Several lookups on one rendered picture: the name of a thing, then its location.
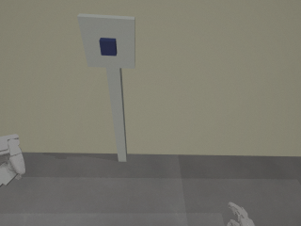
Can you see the right robot hand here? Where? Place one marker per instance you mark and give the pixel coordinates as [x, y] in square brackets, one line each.
[241, 215]

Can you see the panel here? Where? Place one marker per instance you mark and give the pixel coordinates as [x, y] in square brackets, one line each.
[122, 28]

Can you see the left robot hand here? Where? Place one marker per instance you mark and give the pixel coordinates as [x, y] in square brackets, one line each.
[11, 158]

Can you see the button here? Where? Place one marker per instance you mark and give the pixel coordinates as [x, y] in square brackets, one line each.
[108, 46]

